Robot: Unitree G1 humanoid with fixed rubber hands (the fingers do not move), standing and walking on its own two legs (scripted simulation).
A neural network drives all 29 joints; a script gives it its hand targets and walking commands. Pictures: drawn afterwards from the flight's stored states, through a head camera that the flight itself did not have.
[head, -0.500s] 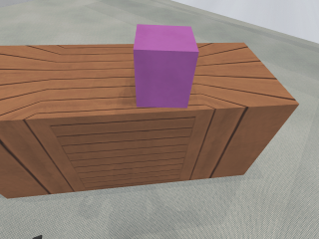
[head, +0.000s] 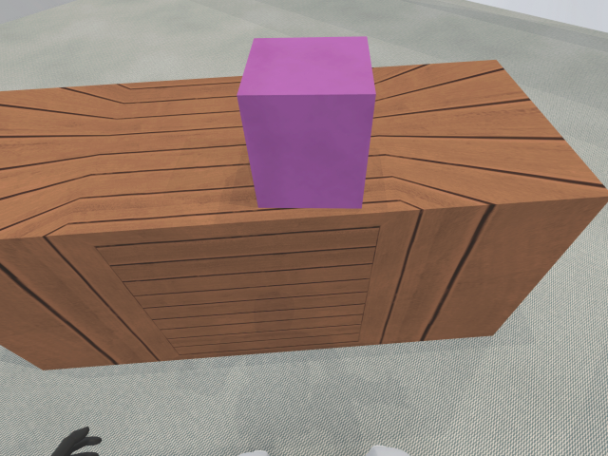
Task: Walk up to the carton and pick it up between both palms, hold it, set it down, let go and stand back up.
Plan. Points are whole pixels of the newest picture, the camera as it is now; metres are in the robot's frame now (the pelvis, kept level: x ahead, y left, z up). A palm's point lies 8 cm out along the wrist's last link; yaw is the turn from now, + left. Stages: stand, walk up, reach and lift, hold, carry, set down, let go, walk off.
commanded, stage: walk up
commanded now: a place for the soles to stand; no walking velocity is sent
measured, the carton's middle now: (309, 126) +0.68 -0.02 +0.05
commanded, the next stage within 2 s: none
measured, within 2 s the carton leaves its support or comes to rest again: neither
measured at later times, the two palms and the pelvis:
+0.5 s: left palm out of the picture +0.14 +0.31 -0.08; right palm out of the picture +0.08 -0.35 -0.08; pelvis +0.01 -0.01 +0.00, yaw +2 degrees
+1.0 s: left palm out of the picture +0.15 +0.31 -0.08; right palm out of the picture +0.09 -0.35 -0.08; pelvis +0.02 -0.01 +0.00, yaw +2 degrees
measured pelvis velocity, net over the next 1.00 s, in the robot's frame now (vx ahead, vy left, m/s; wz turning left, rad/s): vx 0.02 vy -0.01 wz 0.03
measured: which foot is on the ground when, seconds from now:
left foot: up 0.00-0.02, down 0.04-1.00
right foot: down 0.00-1.00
